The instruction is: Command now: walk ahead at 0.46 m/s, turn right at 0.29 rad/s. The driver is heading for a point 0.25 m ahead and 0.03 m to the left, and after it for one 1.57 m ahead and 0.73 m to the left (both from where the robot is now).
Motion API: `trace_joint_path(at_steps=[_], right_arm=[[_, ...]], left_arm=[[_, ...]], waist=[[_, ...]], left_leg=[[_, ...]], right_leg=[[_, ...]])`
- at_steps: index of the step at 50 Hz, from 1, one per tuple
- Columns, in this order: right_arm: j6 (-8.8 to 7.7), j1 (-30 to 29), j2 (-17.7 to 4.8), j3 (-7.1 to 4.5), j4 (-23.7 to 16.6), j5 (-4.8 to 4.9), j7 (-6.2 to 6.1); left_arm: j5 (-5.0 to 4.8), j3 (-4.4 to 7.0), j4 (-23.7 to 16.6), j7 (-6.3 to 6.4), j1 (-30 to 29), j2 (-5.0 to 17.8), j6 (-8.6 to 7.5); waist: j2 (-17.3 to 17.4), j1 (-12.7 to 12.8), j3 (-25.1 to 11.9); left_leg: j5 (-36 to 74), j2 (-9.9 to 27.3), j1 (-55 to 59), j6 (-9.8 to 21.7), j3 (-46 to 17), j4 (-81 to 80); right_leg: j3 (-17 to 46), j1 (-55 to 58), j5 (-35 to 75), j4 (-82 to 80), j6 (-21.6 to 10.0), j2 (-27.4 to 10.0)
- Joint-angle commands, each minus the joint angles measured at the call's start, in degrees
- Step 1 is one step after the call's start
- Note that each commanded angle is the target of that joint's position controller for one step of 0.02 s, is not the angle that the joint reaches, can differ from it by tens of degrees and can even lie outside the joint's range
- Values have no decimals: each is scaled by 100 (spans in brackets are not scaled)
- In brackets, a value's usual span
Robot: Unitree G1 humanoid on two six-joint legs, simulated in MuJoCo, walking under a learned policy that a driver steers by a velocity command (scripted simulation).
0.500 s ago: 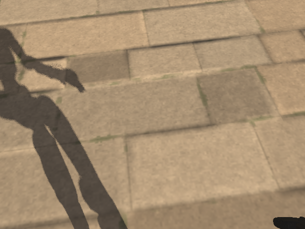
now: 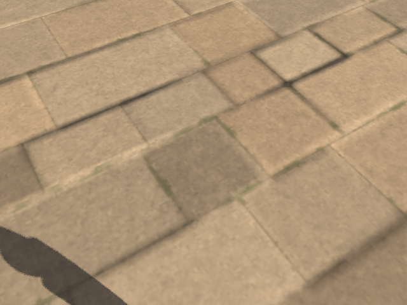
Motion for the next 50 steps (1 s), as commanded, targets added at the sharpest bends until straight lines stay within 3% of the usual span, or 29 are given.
trace_joint_path(at_steps=[1,4,6,7,8,9,10,11,12,13,14,17,21,25,27,28,29,30,31,32,33,34,35,37,42,46,50], right_arm=[[-31,-206,-967,-191,-267,108,-4],[110,5,-1130,-205,-63,195,-9],[149,-143,-1134,-179,-44,225,-37],[105,-66,-889,-84,-98,128,-40],[37,345,-279,137,-235,-110,24],[48,968,-393,159,14,63,29],[108,510,-955,-27,-5,236,15],[176,61,-875,-25,-170,271,-26],[283,-43,-733,-21,-128,181,-97],[428,61,-673,-45,-83,115,-160],[559,211,-580,-47,-67,101,-204],[751,197,-462,-83,-234,57,-283],[813,-387,-448,-80,-567,30,-169],[888,-668,-601,-155,-840,34,-27],[889,-517,-584,-193,-843,22,27],[874,-400,-668,-243,-813,-9,13],[843,-253,-1039,-360,-815,-23,-50],[810,-220,-1700,-483,-990,-21,-164],[668,-68,-1629,-431,-1053,-215,-80],[536,-226,-1497,-395,-1060,-218,-35],[468,-542,-1364,-376,-1092,-99,-62],[476,-812,-1121,-305,-1153,15,-104],[502,-969,-1038,-263,-1201,49,-154],[532,-928,-981,-232,-1261,0,-219],[605,-799,-1137,-304,-1312,42,-307],[672,-903,-1185,-330,-1383,23,-261],[732,-1073,-1154,-323,-1457,74,-223]], left_arm=[[21,-68,-526,-105,-632,24,-162],[79,0,-624,-154,-744,185,-255],[169,181,-297,-105,261,544,-290],[258,293,-149,-26,838,916,-279],[459,312,-159,86,1309,1309,-199],[376,252,-207,72,1355,1152,-121],[269,213,-192,43,1142,908,-63],[176,147,-144,42,725,727,-73],[142,81,-82,39,377,510,-102],[155,48,-52,36,50,372,-128],[225,83,-22,38,-189,439,-147],[284,143,60,108,-576,520,-198],[218,197,253,250,-588,627,-112],[84,263,423,255,-528,813,29],[-23,282,494,255,-600,850,92],[-52,265,600,251,-413,734,121],[37,224,730,235,-66,514,158],[317,127,501,215,-138,251,176],[256,178,333,263,-695,453,173],[115,227,340,289,-815,582,192],[78,253,419,328,-692,580,204],[119,286,528,375,-611,631,216],[158,309,548,397,-573,661,213],[126,303,586,373,-481,567,174],[88,215,562,328,-682,369,134],[54,217,580,253,-661,450,86],[24,238,610,153,-446,530,-28]], waist=[[505,30,202],[710,168,74],[737,799,-582],[547,1019,-1119],[-821,951,-2093],[-1197,968,-3259],[-613,1078,-2752],[-514,897,-1911],[-289,710,-1358],[-364,473,-1070],[-463,300,-910],[-540,127,-712],[-467,300,-664],[-431,369,-582],[-341,229,-572],[-152,220,-567],[730,303,-474],[2452,470,-373],[1871,61,-747],[1296,139,-715],[1020,325,-664],[848,418,-666],[912,502,-694],[915,539,-893],[967,381,-853],[1120,336,-709],[1206,402,-765]], left_leg=[[1882,1402,-286,941,-618,-583],[3352,1506,204,780,-789,75],[4246,1203,69,461,-680,1233],[3242,854,-676,158,-524,2201],[-827,198,-2620,-290,-428,4333],[-2922,-41,-2909,-415,-1380,5581],[-2697,232,-3163,-423,-1532,5873],[-2404,422,-3563,-407,-1293,5699],[-2051,590,-3484,-470,-1195,5397],[-1758,699,-3024,-531,-1170,5146],[-1458,628,-2535,-607,-1019,5135],[-945,628,-2286,-636,-904,4682],[-208,716,-2106,-448,-812,3679],[-451,644,-1969,-229,-623,2992],[-99,458,-1524,-24,-377,2139],[275,307,-1192,134,-393,1671],[1697,631,-803,404,-1111,964],[3602,1969,-66,1288,-3117,722],[3117,2292,-302,2026,-3784,443],[2730,2045,-326,1856,-3328,383],[2345,1770,-335,1528,-2960,446],[2181,1612,-364,1285,-2746,484],[2298,1503,-527,1203,-2610,496],[2525,1360,-469,1197,-2505,520],[1823,1216,-335,1197,-2726,561],[1369,1122,-765,1232,-3104,565],[1769,1014,-670,1145,-3581,820]], right_leg=[[-304,449,475,-917,-71,124],[-433,903,138,-1558,-243,382],[-577,2504,898,-2212,-482,654],[-237,3853,2633,-1998,-657,158],[1474,6059,5372,-1319,-1462,-1627],[2428,6336,5299,-1553,-2134,-2370],[1777,5643,4533,-1821,-1929,-1913],[1232,5028,3789,-2005,-1665,-1590],[857,4232,3185,-2302,-1491,-1350],[531,3446,2723,-2606,-1389,-1208],[264,2767,2464,-2895,-1390,-1140],[-229,2185,1769,-3264,-1454,-1195],[-580,2299,744,-3389,-1372,-1262],[-610,2684,364,-3106,-1212,-1486],[-776,2724,195,-2643,-933,-1387],[-937,2625,-202,-2215,-660,-1166],[-1380,2233,-900,-1159,-198,-671],[-1646,547,-3212,702,435,242],[-528,136,-3600,1758,425,609],[-204,0,-3172,2091,313,497],[-76,-76,-2620,2019,237,394],[-10,-66,-2274,1884,236,324],[0,139,-1998,1851,265,347],[5,367,-1657,1742,313,476],[115,636,-1420,291,477,603],[137,1236,-1522,-432,472,722],[146,1740,-1499,-1341,340,808]])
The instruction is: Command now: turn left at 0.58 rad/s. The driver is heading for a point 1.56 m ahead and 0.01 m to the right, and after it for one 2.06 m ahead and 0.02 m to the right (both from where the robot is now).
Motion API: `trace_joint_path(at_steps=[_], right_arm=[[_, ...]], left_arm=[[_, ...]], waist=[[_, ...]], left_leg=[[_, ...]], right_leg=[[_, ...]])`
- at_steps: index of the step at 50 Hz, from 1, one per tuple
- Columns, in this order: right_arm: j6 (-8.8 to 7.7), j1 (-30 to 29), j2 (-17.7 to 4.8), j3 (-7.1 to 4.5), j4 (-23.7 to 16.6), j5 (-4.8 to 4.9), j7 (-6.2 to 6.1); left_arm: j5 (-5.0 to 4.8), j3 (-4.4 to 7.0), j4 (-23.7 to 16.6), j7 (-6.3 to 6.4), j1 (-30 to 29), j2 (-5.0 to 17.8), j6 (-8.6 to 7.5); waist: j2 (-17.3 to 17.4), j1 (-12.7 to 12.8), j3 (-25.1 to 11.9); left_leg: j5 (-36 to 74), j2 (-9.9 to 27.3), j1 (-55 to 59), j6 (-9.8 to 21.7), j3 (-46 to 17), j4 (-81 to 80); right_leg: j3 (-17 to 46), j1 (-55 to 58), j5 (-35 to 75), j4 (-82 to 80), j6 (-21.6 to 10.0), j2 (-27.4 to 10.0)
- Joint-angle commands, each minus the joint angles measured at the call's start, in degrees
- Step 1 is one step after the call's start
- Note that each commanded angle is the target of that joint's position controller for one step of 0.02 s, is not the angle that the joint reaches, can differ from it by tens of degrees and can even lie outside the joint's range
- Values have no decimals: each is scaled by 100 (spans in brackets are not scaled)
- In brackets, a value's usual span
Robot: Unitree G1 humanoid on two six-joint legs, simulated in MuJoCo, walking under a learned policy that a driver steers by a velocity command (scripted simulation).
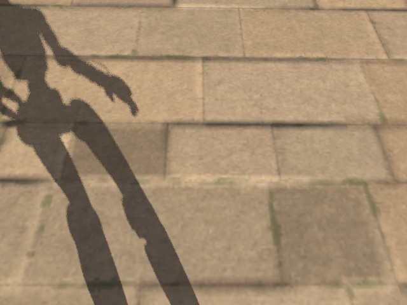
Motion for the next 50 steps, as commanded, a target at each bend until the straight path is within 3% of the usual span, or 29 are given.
trace_joint_path(at_steps=[1,2,3,4,5,6,7,9,11,16,18,20,22,23,24,25,26,27,29,33,37,42,44,45,46,47,48,49,50], right_arm=[[-3,-233,-958,-259,-433,60,-17],[24,-307,-915,-243,-464,98,-36],[29,-173,-720,-189,-490,78,-48],[-2,192,-439,-125,-540,46,-23],[-60,141,-880,-258,-555,2,-15],[-70,226,-1174,-367,-444,-5,-7],[-36,297,-1115,-380,-324,2,-7],[11,226,-734,-264,-289,-24,9],[-73,-29,-527,-164,-380,38,72],[-345,-446,-241,23,-450,-5,140],[-419,-399,-297,28,-409,32,175],[-468,-85,-349,5,-285,78,197],[-462,608,-446,-67,-8,103,165],[-451,1225,-601,-132,119,120,114],[-431,1700,-1258,-273,131,17,66],[-498,1913,-1307,-296,175,-23,139],[-580,1598,-921,-164,137,-38,179],[-642,1341,-674,-87,84,-50,203],[-671,1014,-503,-17,49,-38,221],[-681,1018,-568,-46,104,-37,167],[-684,1332,-728,-96,310,3,112],[-640,1546,-829,-151,581,81,87],[-575,1516,-943,-183,620,54,66],[-521,1464,-953,-174,628,33,50],[-484,1513,-840,-109,609,-8,20],[-538,2104,-279,74,424,-76,59],[-657,2399,38,189,540,-11,92],[-741,1647,-587,32,432,174,132],[-794,1138,-721,6,264,237,142]], left_arm=[[-17,147,-302,-73,197,572,-170],[-5,172,-228,-91,420,617,-190],[64,249,-200,-72,590,909,-179],[154,330,-267,-16,380,1400,-107],[306,285,-331,-28,367,1208,-110],[268,187,-446,-9,136,917,-131],[172,141,-448,13,-6,735,-126],[1,77,-368,55,168,631,-126],[9,73,-265,83,530,696,-133],[-23,121,-139,30,838,980,-247],[-59,148,-82,-34,956,1104,-265],[-137,147,-38,-103,949,1149,-250],[-124,38,6,-159,963,865,-262],[-40,-89,-29,-199,836,502,-307],[76,-232,-331,-233,681,25,-424],[-51,-115,-485,-192,382,489,-525],[-169,-10,-472,-210,441,808,-558],[-200,-7,-388,-240,507,803,-571],[-56,4,-334,-273,472,731,-576],[10,-104,-397,-331,228,394,-522],[-17,-231,-667,-380,-519,193,-522],[-45,-204,-872,-492,-838,405,-560],[-25,-122,-810,-476,-486,599,-561],[-19,-13,-646,-428,143,777,-545],[-20,104,-406,-358,1063,1018,-517],[120,229,-310,-296,1860,1586,-490],[37,181,-183,-354,2098,1439,-489],[-37,55,-192,-332,1793,1016,-495],[-33,11,-251,-305,1335,884,-485]], waist=[[906,178,-800],[839,310,-810],[400,259,-921],[-1181,-148,-818],[-1491,35,-701],[-982,-26,-609],[-765,-84,-565],[-862,101,-352],[-1003,324,-205],[-1007,544,-87],[-1026,537,-1],[-907,307,16],[-697,-73,-192],[-402,-387,-509],[1156,-452,-867],[1266,-639,-646],[955,-435,-151],[921,-303,85],[719,-128,299],[462,-62,210],[475,-275,338],[453,-155,425],[586,83,62],[614,441,-397],[554,856,-1046],[-565,777,-2099],[-1513,680,-2833],[-1094,805,-1896],[-775,681,-1070]], left_leg=[[1575,1313,929,883,-1839,-407],[1325,1132,723,684,-1761,-244],[382,820,170,385,-1461,259],[-1692,-123,-937,3,-332,1401],[-2652,-149,-1443,-285,40,2725],[-2328,91,-1408,-405,-64,3479],[-1877,176,-1473,-469,23,3691],[-1227,263,-1905,-567,108,3767],[-1007,291,-2002,-589,381,3298],[-925,603,-1088,-510,942,1412],[-956,540,-465,-409,1126,810],[-396,456,303,-234,1264,3],[-121,383,1636,-36,1242,-490],[-257,851,2557,127,621,-596],[-986,2173,3460,739,-1417,-1004],[-1797,2763,3078,1405,-2744,-1582],[-2213,2631,2793,1395,-2442,-1678],[-2114,2319,2555,1242,-1926,-1775],[-927,2007,2171,1045,-1187,-1972],[822,1664,1799,989,-163,-2157],[956,1531,1348,876,371,-2255],[1469,1950,2034,729,363,-1956],[3085,1946,2350,605,446,-1321],[4130,1777,2311,489,617,-474],[4114,1512,1702,301,801,740],[1943,909,-399,-56,967,3043],[-2222,101,-1517,-188,273,4277],[-2108,437,-2193,-109,61,4768],[-1563,745,-2396,-35,322,4633]], right_leg=[[-87,330,369,-1046,-133,65],[-140,831,1029,-1736,-225,-22],[353,1527,1462,-1962,-480,-728],[1637,1984,2624,-2031,-1181,-1906],[2353,1610,3050,-2160,-1980,-2585],[1972,1447,2957,-2101,-2012,-2426],[1463,1453,2056,-2131,-1730,-1998],[1195,1664,202,-2408,-1509,-1606],[1086,1802,-569,-2698,-1514,-1479],[719,1630,-156,-2893,-1526,-1530],[594,1274,-37,-2866,-1568,-1543],[535,914,-76,-2709,-1554,-1565],[334,273,68,-2159,-1327,-1398],[-57,-267,89,-1248,-1019,-1090],[-901,-1618,-500,747,-532,-369],[-523,-2437,-1320,1965,-492,-283],[-278,-2807,-980,2500,-608,-623],[-265,-2839,-449,2555,-695,-775],[-265,-2693,292,2206,-665,-962],[-488,-2281,1364,1247,-353,-863],[-672,-1513,2362,-177,-267,-578],[-519,-1316,2198,-865,-613,-478],[-722,-678,1742,-881,-800,-239],[-908,211,1647,-925,-961,-40],[-812,1666,1723,-788,-1151,-159],[1377,4097,1240,-657,-1935,-1715],[3688,4777,-247,-1758,-2391,-2412],[3367,4160,-855,-2155,-2074,-2214],[2579,3270,-590,-2294,-1873,-2057]])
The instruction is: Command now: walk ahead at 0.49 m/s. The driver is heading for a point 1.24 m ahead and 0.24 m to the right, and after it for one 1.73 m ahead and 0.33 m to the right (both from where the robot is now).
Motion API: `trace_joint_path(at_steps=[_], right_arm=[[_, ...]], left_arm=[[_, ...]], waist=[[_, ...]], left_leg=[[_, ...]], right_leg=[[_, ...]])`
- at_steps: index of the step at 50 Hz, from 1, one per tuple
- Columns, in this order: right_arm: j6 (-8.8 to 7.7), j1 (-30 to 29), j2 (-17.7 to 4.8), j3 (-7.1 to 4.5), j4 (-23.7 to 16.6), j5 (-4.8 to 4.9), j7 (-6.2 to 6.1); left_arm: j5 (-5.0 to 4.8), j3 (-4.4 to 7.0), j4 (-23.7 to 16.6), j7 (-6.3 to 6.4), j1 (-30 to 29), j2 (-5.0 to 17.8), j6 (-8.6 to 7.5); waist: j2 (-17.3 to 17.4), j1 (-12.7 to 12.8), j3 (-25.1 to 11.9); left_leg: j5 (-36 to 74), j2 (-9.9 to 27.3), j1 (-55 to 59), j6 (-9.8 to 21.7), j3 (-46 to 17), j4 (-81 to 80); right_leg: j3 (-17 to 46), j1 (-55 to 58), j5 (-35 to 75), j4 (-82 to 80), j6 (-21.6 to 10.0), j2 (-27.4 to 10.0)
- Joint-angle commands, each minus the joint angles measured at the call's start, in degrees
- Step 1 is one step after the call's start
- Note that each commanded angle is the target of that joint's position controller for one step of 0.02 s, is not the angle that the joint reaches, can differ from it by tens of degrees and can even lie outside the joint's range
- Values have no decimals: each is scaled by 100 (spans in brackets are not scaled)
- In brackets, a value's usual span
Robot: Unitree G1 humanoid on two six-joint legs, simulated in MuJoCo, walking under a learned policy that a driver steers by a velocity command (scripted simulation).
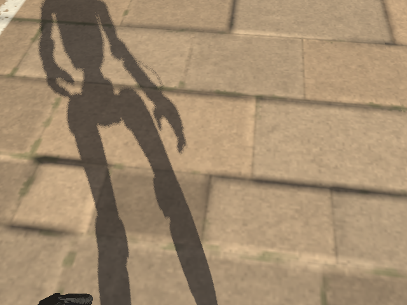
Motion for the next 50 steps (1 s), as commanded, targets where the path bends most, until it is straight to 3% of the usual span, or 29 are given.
trace_joint_path(at_steps=[1,2,3,6,9,12,14,17,20,21,22,23,24,25,26,27,28,29,31,33,35,38,40,45,47,48,49,50], right_arm=[[-283,-560,-823,-143,-707,53,4],[-255,-563,-771,-169,-679,-24,-7],[-196,-390,-669,-162,-623,-38,1],[-45,-371,-433,-115,-594,-84,-26],[-71,-994,-398,-89,-783,-150,-32],[-175,-1639,-226,-12,-911,-127,48],[-217,-2047,-182,18,-1017,-82,116],[-257,-2444,-261,13,-1190,-45,223],[-270,-2318,-438,-45,-1231,-56,292],[-270,-1976,-562,-105,-1153,-65,286],[-266,-1204,-765,-227,-926,-78,252],[-242,-224,-1091,-349,-703,-121,192],[-215,248,-1726,-491,-611,-207,168],[-199,387,-1207,-367,-592,-131,185],[-200,-50,-928,-255,-630,-113,178],[-189,-457,-801,-212,-691,-120,168],[-190,-765,-657,-164,-701,-148,184],[-221,-958,-519,-120,-720,-191,195],[-288,-1064,-533,-133,-669,-176,213],[-341,-1035,-652,-171,-558,-168,191],[-344,-933,-714,-197,-441,-197,138],[-331,-840,-794,-207,-321,-204,83],[-316,-657,-871,-230,-195,-182,57],[-133,-482,-940,-293,41,-87,6],[-34,-618,-1083,-341,10,-74,-53],[26,-682,-1142,-359,-24,-82,-92],[90,-738,-1092,-333,-76,-93,-139],[66,-606,-899,-231,-225,-198,-183]], left_arm=[[13,240,51,90,1103,819,25],[99,201,9,81,879,679,7],[157,183,1,77,763,598,-17],[73,204,123,82,760,642,-125],[52,233,252,151,967,775,-127],[3,243,343,203,1214,883,-74],[-36,259,466,214,1529,983,-30],[-65,276,628,230,1822,1027,91],[-76,320,702,275,1826,1118,206],[-70,333,689,288,1729,1168,236],[-52,304,670,296,1623,1106,274],[41,190,562,311,1648,854,270],[70,-17,402,260,2360,191,146],[-7,20,506,217,2190,461,11],[-177,150,349,173,1658,928,-65],[-199,139,245,172,1269,902,-99],[-109,145,217,186,1090,834,-89],[-54,174,253,196,1164,788,-32],[-25,132,349,207,1400,548,99],[-6,111,296,233,1264,455,180],[-8,96,199,226,909,415,192],[-35,60,73,154,409,311,144],[-51,39,-65,107,56,271,127],[-44,64,-412,-50,-383,339,129],[-30,142,-473,-99,-160,482,140],[-28,238,-408,-97,290,637,159],[-46,407,-192,-58,1158,894,173],[-63,596,-26,41,2111,1393,222]], waist=[[-391,664,-712],[-386,452,-468],[-524,280,-481],[-506,124,-276],[-341,264,-33],[-264,515,59],[-233,709,114],[-257,807,198],[-401,582,30],[-482,357,-201],[-417,-74,-698],[-162,-466,-1523],[1224,-199,-2342],[1322,-377,-2665],[903,-355,-1691],[518,-213,-1103],[267,-47,-663],[350,150,-501],[440,342,-463],[376,394,-314],[296,288,-170],[279,86,-36],[233,-75,60],[195,-137,191],[348,70,-50],[425,329,-380],[310,782,-859],[-354,1112,-1508]], left_leg=[[713,511,-3126,129,-83,1415],[1049,702,-2805,118,-83,1122],[1246,805,-2463,99,-121,1012],[1513,909,-2399,-68,-12,557],[2460,952,-2834,-222,40,-410],[3410,746,-2576,-211,273,-1708],[3652,619,-2481,-207,376,-2192],[3421,523,-2704,-72,330,-2647],[2697,378,-2442,160,356,-2873],[2500,218,-1917,268,491,-2933],[2596,42,-832,438,668,-3085],[2765,576,867,724,149,-2797],[1916,2054,3134,1673,-2534,-3020],[1217,2303,3378,1858,-3886,-3850],[985,2112,2689,1544,-3045,-3970],[1346,1869,1849,1376,-2278,-4084],[1850,1634,1097,1300,-1747,-4279],[2244,1440,591,1223,-1368,-4473],[2719,1298,109,1285,-964,-4772],[3090,1278,-21,1338,-551,-4966],[3180,1225,62,1264,-152,-5086],[3128,1071,92,1033,455,-5186],[3037,1178,313,988,636,-5233],[3701,1577,1496,812,883,-4734],[5419,1592,1725,667,1059,-4049],[6375,1521,1712,566,1184,-3331],[6668,1281,1329,385,1399,-2148],[5115,1019,-49,149,1456,-349]], right_leg=[[2843,2960,-1151,-1898,-997,-1794],[2387,2313,-595,-2059,-949,-1570],[2153,1946,-372,-2224,-962,-1450],[1571,1428,125,-2628,-1113,-1352],[1157,1550,599,-2767,-1072,-1241],[699,1654,865,-2745,-856,-1022],[679,1903,791,-2700,-838,-1109],[777,2617,967,-2425,-803,-1393],[849,3205,1854,-1909,-642,-1614],[776,3261,2744,-1474,-566,-1551],[551,3085,3471,-531,-425,-1291],[352,2188,2702,906,-237,-1008],[128,-242,-98,3181,202,-5],[907,-1117,-2438,3950,204,173],[961,-1621,-2168,4238,122,-201],[768,-1596,-1643,4016,95,-507],[674,-1438,-1268,3622,134,-698],[714,-1083,-970,3313,172,-872],[646,-681,-710,3059,300,-922],[621,-854,-350,2665,427,-955],[647,-1081,311,2003,497,-969],[527,-857,1303,895,449,-786],[443,-816,1569,463,394,-687],[353,-1215,872,-26,87,-557],[27,-751,242,-18,-102,-286],[-163,-115,22,-9,-222,-61],[-247,1077,199,-241,-407,206],[1024,2875,331,-262,-794,-525]])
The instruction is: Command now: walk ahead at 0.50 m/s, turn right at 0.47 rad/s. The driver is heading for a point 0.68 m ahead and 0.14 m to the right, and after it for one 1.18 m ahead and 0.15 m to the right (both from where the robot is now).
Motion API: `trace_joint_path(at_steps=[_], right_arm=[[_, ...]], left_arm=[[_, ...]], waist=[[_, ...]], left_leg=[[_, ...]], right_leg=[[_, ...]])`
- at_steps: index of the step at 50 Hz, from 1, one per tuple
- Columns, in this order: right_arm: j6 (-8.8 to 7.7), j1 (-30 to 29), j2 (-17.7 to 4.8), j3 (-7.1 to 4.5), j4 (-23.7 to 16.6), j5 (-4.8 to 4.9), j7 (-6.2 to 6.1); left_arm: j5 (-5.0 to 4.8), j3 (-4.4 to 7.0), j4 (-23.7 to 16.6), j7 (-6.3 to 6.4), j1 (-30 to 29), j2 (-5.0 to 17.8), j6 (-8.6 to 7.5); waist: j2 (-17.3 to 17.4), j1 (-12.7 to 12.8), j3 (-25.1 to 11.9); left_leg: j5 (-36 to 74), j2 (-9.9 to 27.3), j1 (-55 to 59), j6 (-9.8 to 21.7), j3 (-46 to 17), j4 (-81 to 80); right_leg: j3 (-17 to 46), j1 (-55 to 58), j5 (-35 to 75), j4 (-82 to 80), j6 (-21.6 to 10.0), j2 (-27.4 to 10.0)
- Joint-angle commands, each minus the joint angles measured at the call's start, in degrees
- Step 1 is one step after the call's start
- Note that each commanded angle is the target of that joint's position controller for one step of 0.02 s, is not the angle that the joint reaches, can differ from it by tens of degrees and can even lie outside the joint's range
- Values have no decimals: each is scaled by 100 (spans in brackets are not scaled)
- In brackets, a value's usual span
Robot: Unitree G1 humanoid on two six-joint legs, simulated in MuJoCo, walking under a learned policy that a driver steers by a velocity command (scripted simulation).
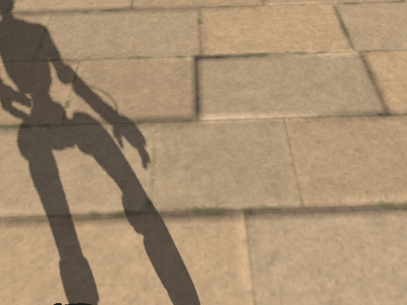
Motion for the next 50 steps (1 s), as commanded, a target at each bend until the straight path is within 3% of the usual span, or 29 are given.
trace_joint_path(at_steps=[1,2,3,4,5,6,9,11,15,17,20,22,23,24,25,26,27,28,29,30,32,35,40,43,45,47,48,49,50], right_arm=[[-198,535,-6,136,-760,-219,21],[-429,-22,-519,56,-736,2,123],[-565,-553,-761,-5,-917,192,181],[-634,-748,-704,20,-962,135,155],[-638,-847,-728,-19,-950,-14,113],[-585,-772,-748,-53,-964,-68,107],[-407,-651,-536,-32,-1011,-124,101],[-360,-1029,-410,14,-1151,-136,84],[-411,-1851,-243,84,-1363,-72,148],[-445,-2097,-321,59,-1462,-8,188],[-509,-2081,-540,-30,-1494,15,243],[-560,-1599,-662,-113,-1382,14,232],[-588,-1045,-812,-197,-1265,-41,195],[-593,-206,-1108,-279,-1204,-129,143],[-504,263,-1530,-392,-993,-166,163],[-472,167,-1002,-289,-1059,-12,195],[-437,-73,-643,-194,-1124,-7,168],[-397,-352,-557,-148,-1144,-67,161],[-375,-515,-443,-110,-1094,-90,156],[-382,-587,-376,-78,-1060,-125,143],[-420,-603,-364,-92,-976,-79,148],[-452,-552,-601,-180,-829,-53,144],[-380,-380,-771,-204,-607,-8,144],[-305,-13,-915,-228,-377,108,168],[-220,132,-1016,-240,-223,199,184],[-150,80,-1158,-251,-146,237,167],[-127,13,-1116,-210,-112,246,154],[-159,28,-875,-101,-161,157,143],[-242,493,-143,138,-393,-10,190]], left_arm=[[-85,626,31,122,1918,1938,3],[-72,487,-48,125,2076,1399,-29],[-21,425,-51,145,1845,1163,-66],[-14,396,-124,160,1506,1064,-84],[1,345,-215,173,1155,897,-73],[71,297,-316,197,968,789,-70],[38,331,-377,273,927,874,-73],[12,381,-341,352,1065,1030,-65],[-29,402,-238,433,1399,1066,15],[-59,408,-155,440,1602,1062,48],[-62,405,-120,469,1674,995,101],[-39,406,-161,468,1537,954,139],[-16,341,-212,448,1485,772,135],[74,214,-323,423,1511,447,117],[-88,105,-483,416,2342,112,61],[-146,191,-337,435,2314,720,51],[-117,289,-390,432,1670,1051,79],[-59,300,-460,442,1338,1021,106],[-1,317,-540,425,1122,951,105],[-30,323,-570,386,1139,842,126],[-84,283,-608,347,1174,587,190],[-33,231,-788,324,863,430,233],[-13,123,-921,185,163,232,117],[-22,84,-1100,107,-373,210,63],[-2,111,-1202,76,-548,307,31],[36,232,-1112,83,-107,566,-6],[54,369,-850,117,727,794,-14],[98,516,-604,202,1663,1145,10],[213,616,-544,296,2186,1771,33]], waist=[[-1563,447,-1930],[-888,901,-2269],[-644,953,-1440],[-107,755,-997],[82,549,-645],[-51,348,-556],[-138,165,-391],[-138,257,-218],[-316,606,-136],[-361,693,-117],[-471,596,-139],[-618,305,-255],[-544,23,-636],[18,-316,-1442],[1943,43,-2094],[1486,-70,-1768],[896,-241,-1023],[517,-163,-602],[485,-77,-269],[640,54,-170],[763,130,-103],[576,127,-1],[385,-102,99],[357,-238,289],[432,-149,366],[596,251,37],[544,740,-461],[436,1149,-1145],[-955,952,-2089]], left_leg=[[-332,-451,-4038,-43,-579,4815],[-615,-354,-4745,66,-1655,5370],[-79,-69,-5133,198,-1647,5266],[400,183,-4959,245,-1598,4826],[659,337,-4622,192,-1561,4321],[834,436,-4214,144,-1599,4091],[1061,434,-3907,-119,-1449,3391],[1698,340,-3929,-272,-1358,2613],[3198,-39,-3304,-314,-1289,967],[3307,-130,-3172,-273,-1383,628],[2812,-144,-3095,-91,-1587,257],[2456,-163,-2482,130,-1480,45],[2469,-7,-1541,330,-1517,-66],[2120,920,-69,689,-2386,73],[958,2185,1706,1649,-5041,-396],[-299,2284,1533,1591,-5600,-687],[-201,2009,854,1318,-4653,-774],[544,1760,170,1160,-3886,-852],[1189,1543,-353,1123,-3347,-981],[1570,1382,-702,1056,-2903,-1121],[1936,1267,-981,1105,-2349,-1380],[2547,1383,-974,1265,-1828,-1609],[3120,1163,-886,1123,-874,-1662],[3143,1300,-621,1117,-806,-1650],[3646,1470,-269,1114,-970,-1447],[5124,1443,-130,988,-949,-729],[5660,1214,-410,832,-750,190],[4748,945,-1451,595,-643,1479],[1086,57,-3693,171,-598,3780]], right_leg=[[4213,5059,-1054,-749,-1760,-1759],[4886,5364,-1670,-1415,-1740,-1856],[4023,4798,-1259,-1505,-1452,-1687],[3378,3997,-676,-1504,-1262,-1448],[2878,3212,-11,-1587,-1151,-1245],[2615,2703,475,-1716,-1133,-1101],[2168,1963,1135,-1953,-1197,-925],[1879,1666,1182,-2017,-1091,-752],[1655,1367,513,-1887,-704,-417],[1920,1544,241,-1732,-643,-523],[2457,2149,91,-1221,-535,-743],[2624,2237,390,-767,-408,-719],[2444,2059,626,-103,-241,-437],[1985,1382,-124,1426,-35,-75],[1238,-682,-2797,3255,352,712],[1346,-1415,-2793,4027,430,203],[1254,-1586,-2242,4212,475,4],[1061,-1428,-1832,4129,519,-185],[1039,-1338,-1567,3873,541,-332],[1009,-1088,-1403,3699,536,-481],[840,-939,-1299,3435,558,-580],[786,-1199,-876,2835,650,-685],[478,-784,450,1190,568,-551],[267,-585,398,499,443,-414],[163,-515,-68,165,306,-336],[-13,383,-370,-205,126,-77],[-150,1633,1,-507,-24,91],[313,3362,272,-225,-224,-369],[2842,5505,-143,-344,-1001,-2109]])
